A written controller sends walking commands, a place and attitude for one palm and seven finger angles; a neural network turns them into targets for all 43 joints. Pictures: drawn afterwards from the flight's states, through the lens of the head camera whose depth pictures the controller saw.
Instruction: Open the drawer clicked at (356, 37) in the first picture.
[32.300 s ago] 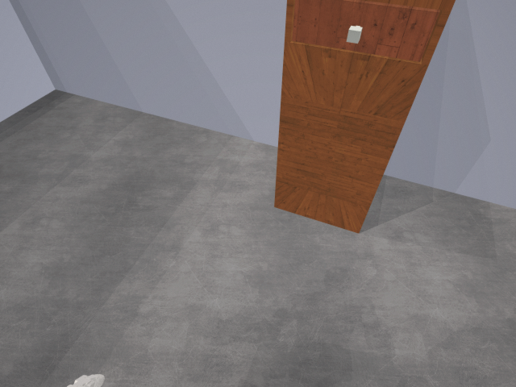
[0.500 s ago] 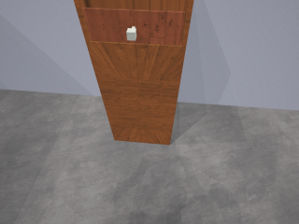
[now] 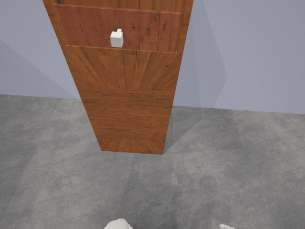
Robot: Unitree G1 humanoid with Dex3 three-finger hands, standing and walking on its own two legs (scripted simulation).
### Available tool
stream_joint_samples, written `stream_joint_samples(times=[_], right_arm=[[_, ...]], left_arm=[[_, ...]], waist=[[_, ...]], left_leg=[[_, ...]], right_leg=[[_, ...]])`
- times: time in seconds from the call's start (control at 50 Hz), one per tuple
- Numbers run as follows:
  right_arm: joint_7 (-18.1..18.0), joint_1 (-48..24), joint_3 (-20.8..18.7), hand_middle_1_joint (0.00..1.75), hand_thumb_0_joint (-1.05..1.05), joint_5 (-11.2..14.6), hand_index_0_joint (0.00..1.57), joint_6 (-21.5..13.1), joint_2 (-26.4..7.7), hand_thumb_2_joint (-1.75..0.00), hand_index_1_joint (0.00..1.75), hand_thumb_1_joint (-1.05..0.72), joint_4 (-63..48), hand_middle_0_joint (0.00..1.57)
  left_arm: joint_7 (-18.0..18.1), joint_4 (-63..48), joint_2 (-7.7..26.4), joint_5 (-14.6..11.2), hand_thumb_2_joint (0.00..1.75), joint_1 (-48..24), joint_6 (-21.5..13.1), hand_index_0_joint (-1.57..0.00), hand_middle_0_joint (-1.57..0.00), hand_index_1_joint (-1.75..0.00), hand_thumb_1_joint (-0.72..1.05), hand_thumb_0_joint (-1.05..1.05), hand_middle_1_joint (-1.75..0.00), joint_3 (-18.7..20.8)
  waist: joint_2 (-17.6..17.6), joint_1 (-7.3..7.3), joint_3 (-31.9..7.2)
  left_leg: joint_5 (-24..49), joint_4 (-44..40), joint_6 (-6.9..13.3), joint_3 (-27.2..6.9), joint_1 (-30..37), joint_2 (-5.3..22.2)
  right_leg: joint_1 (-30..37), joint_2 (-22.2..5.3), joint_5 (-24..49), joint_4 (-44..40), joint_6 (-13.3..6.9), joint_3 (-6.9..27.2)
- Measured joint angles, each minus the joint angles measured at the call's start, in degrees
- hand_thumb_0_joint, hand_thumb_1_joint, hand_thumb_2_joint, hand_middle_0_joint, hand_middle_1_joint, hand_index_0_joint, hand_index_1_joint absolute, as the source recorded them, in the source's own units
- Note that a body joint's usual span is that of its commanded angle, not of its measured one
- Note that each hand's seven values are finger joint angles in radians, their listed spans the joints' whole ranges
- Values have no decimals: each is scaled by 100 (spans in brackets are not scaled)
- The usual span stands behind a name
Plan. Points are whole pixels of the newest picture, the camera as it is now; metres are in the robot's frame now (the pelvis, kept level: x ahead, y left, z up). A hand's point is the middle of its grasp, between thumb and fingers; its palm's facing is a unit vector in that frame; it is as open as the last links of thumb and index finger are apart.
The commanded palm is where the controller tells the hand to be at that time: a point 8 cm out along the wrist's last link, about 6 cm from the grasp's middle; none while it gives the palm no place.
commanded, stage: take the last steps up to it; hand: left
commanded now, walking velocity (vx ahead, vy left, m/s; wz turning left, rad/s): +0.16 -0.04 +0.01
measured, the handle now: (117, 36) +0.62 +0.17 +0.15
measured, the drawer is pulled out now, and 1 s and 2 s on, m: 0.00 0.00 0.00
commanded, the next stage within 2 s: come to a stop and stand still in 0.06 s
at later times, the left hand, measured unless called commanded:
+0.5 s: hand (104, 206) +0.19 +0.16 -0.15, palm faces +0.04 -0.97 -0.22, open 7.4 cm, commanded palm none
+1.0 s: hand out of the picture +0.11 +0.15 -0.16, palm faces +0.04 -0.97 -0.25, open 7.4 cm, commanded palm none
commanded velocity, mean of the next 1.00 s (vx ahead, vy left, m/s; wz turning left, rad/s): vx -0.08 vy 0.00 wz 0.00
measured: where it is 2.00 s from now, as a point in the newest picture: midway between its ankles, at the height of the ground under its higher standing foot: outside the picture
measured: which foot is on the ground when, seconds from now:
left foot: down 0.00-1.00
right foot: up 0.00-0.20, down 0.22-0.58, up 0.60-0.82, down 0.84-1.00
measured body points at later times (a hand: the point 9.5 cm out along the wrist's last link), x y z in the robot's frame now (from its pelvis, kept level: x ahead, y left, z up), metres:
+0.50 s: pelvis +0.10 -0.02 +0.02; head +0.16 -0.03 +0.46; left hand +0.19 +0.21 -0.13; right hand +0.11 -0.26 -0.14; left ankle +0.08 +0.11 -0.70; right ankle +0.09 -0.15 -0.72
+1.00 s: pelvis +0.08 -0.03 +0.00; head +0.10 -0.04 +0.45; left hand +0.11 +0.20 -0.14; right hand +0.18 -0.27 -0.14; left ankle +0.10 +0.07 -0.72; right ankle +0.06 -0.15 -0.72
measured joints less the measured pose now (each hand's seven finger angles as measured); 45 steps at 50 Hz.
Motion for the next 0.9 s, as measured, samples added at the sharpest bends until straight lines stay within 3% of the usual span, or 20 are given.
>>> stream_joint_samples(times=[0.04, 0.08, 0.18, 0.22, 0.24, 0.28, 0.34, 0.42, 0.5, 0.54, 0.56, 0.58, 0.62, 0.66, 0.7, 0.78, 0.84, 0.9], right_arm=[[-12, 63, 14, 30, 0, -19, 20, 1, 68, -90, 30, -91, -44, 20], [-35, 211, 6, 30, 0, -36, 20, 19, 85, -90, 30, -91, -11, 20], [-55, 564, -93, 30, -1, -63, 20, 187, -172, -90, 30, -94, 218, 20], [-22, 743, -85, 30, -1, -34, 20, 299, -162, -90, 30, -94, 289, 20], [-9, 787, -81, 30, 0, -12, 20, 357, -170, -90, 30, -94, 323, 20], [-3, 844, -77, 30, 0, 1, 20, 418, -240, -90, 30, -93, 405, 20], [-37, 908, -39, 30, 0, 42, 20, 373, -229, -90, 30, -92, 499, 20], [-80, 886, -50, 30, 0, 94, 20, 419, -148, -90, 30, -92, 422, 20], [-66, 746, -113, 30, 1, 124, 20, 586, -157, -90, 30, -91, 290, 20], [-54, 643, -122, 30, 1, 127, 20, 610, -174, -90, 30, -91, 225, 20], [-45, 627, -115, 30, 1, 115, 20, 589, -205, -90, 30, -91, 175, 20], [-40, 626, -114, 30, 1, 91, 20, 556, -241, -90, 30, -91, 128, 20], [-56, 534, -101, 30, 1, 39, 20, 520, -196, -90, 30, -91, 76, 20], [-88, 476, -76, 30, 1, -4, 20, 481, -139, -90, 30, -91, -4, 20], [-113, 441, -60, 30, 1, -39, 20, 448, -114, -90, 30, -91, -65, 20], [-101, 396, -46, 30, 0, -52, 20, 424, -143, -90, 30, -91, -87, 20], [-48, 419, -32, 30, 1, 41, 20, 442, -155, -90, 30, -91, -92, 20], [64, 331, -86, 30, 1, 81, 20, 526, -335, -90, 30, -91, -249, 20]], left_arm=[[-3, -90, 100, 47, 89, -230, 96, -20, -20, -30, 90, 1, -30, 13], [-35, -271, 183, 78, 89, -575, 135, -20, -20, -30, 91, 1, -30, 54], [-108, -821, 284, 109, 89, -1223, -6, -20, -19, -30, 91, 1, -29, 86], [-89, -985, 425, 125, 89, -1288, -86, -20, -19, -30, 91, 1, -29, 87], [-58, -986, 462, 124, 89, -1346, -93, -20, -19, -30, 91, 0, -29, 87], [-28, -862, 432, 109, 89, -1467, -21, -20, -19, -30, 91, 0, -29, 32], [17, -701, 396, 61, 89, -1606, 48, -20, -19, -30, 91, 0, -29, -42], [75, -792, 355, 19, 89, -1861, 87, -20, -20, -30, 91, 0, -29, -21], [130, -942, 331, 60, 89, -2069, 168, -20, -20, -30, 90, 0, -30, 33], [143, -972, 353, 49, 89, -2130, 222, -20, -20, -30, 90, 0, -30, 64], [145, -998, 363, 27, 89, -2125, 252, -20, -20, -30, 90, 0, -30, 75], [147, -1035, 374, 4, 89, -2103, 284, -20, -20, -30, 90, 0, -30, 81], [182, -1077, 487, -8, 89, -2081, 343, -20, -20, -30, 90, 0, -30, 110], [187, -1070, 582, -6, 89, -2073, 407, -20, -20, -30, 90, 0, -30, 157], [170, -1076, 628, -1, 89, -2059, 441, -20, -20, -30, 91, 1, -30, 180], [109, -1122, 624, 13, 89, -1913, 413, -20, -19, -30, 91, 1, -29, 133], [123, -1184, 665, 55, 89, -1613, 257, -20, -19, -30, 91, 1, -29, 60], [209, -1162, 459, 97, 89, -1285, 98, -20, -19, -30, 91, 1, -29, -102]], waist=[[-107, -2, 0], [-93, -11, -13], [124, -72, -128], [-72, -82, -256], [-128, -87, -266], [-2, -185, -258], [53, -318, -260], [19, -362, -72], [-15, -338, 159], [-22, -350, 252], [24, -348, 250], [91, -331, 209], [16, -295, 213], [-9, -297, 218], [32, -287, 219], [166, -221, 135], [59, -100, -66], [388, -136, -95]], left_leg=[[-266, 66, -53, 83, 92, -52], [-269, -193, -113, 32, 232, -108], [-264, -476, -210, -200, 466, -56], [-599, -181, -273, -171, 420, -143], [-794, -13, -296, -160, 417, -160], [-861, 50, -295, -289, 552, -104], [-764, -233, -446, -314, 848, -34], [-521, -28, -463, -187, 779, -45], [-1412, 645, -425, -201, 446, -241], [-1088, 244, -422, -151, 486, -285], [-341, -129, -377, -128, 549, -234], [-161, -260, -258, -128, 564, -176], [-501, -147, -124, -57, 510, -169], [-585, -166, -109, -65, 489, -153], [-477, -300, -151, -110, 505, -123], [-299, -503, -220, -152, 512, -58], [-398, -243, -328, -38, 320, -100], [-1044, 665, -280, -331, 18, -81]], right_leg=[[-721, -169, -92, 1398, 45, -118], [-1243, -385, 88, 1722, 88, -268], [-1322, -657, 614, -165, 193, -478], [-1079, -742, 713, -1055, 191, -305], [-1075, -766, 1205, -1078, 216, -267], [-960, -687, 1236, -934, 266, -345], [-703, -607, 1052, -1111, 288, -370], [-587, -650, 1175, -1238, 242, -356], [-395, -782, 1113, -1475, 302, -382], [-361, -810, 1140, -1488, 362, -405], [-399, -780, 1113, -1417, 396, -428], [-520, -736, 1062, -1241, 420, -464], [-910, -631, 146, -198, 382, -212], [-1226, -442, -296, 833, 360, -10], [-1335, -320, -349, 1234, 368, 18], [-1015, -304, -54, 292, 333, -139], [-494, -419, 1095, -1275, 254, -6], [-527, -177, 862, -1135, 164, -32]])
